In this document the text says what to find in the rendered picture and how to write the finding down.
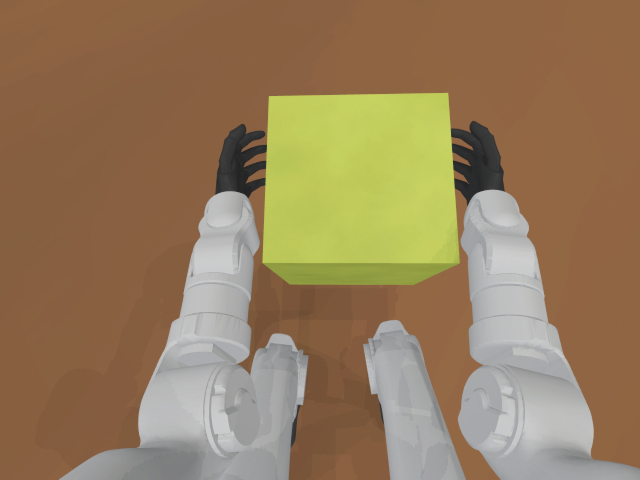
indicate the right robot upper arm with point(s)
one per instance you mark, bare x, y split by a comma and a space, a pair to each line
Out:
532, 426

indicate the robot left forearm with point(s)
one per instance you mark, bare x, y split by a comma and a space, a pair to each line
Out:
212, 326

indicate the carton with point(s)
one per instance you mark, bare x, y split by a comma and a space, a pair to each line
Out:
359, 189

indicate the robot left thigh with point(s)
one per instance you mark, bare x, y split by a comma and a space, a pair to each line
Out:
279, 377

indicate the robot left hand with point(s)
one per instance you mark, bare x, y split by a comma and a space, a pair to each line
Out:
231, 173

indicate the robot right hand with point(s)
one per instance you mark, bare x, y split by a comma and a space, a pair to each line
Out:
485, 171

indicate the robot right shin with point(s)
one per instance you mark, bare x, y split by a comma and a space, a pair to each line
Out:
395, 325

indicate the robot right forearm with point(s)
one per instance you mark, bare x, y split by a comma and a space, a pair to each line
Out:
510, 324

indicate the left robot upper arm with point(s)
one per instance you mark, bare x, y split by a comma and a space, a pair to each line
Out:
193, 422

